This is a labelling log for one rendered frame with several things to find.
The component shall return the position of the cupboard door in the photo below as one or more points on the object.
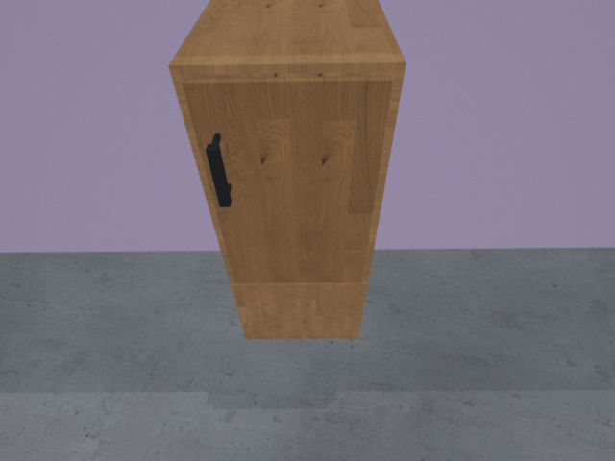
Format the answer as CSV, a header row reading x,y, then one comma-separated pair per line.
x,y
303,156

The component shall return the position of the handle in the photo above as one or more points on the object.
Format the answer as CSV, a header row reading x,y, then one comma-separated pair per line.
x,y
216,165

